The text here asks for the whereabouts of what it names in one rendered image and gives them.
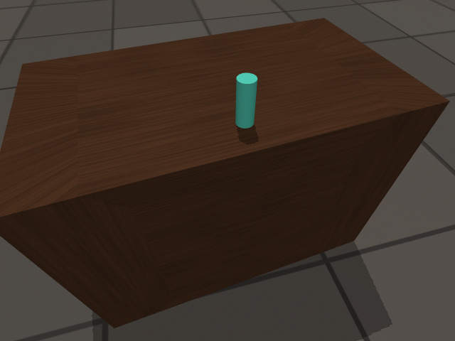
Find can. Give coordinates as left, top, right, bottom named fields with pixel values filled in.
left=235, top=73, right=257, bottom=129

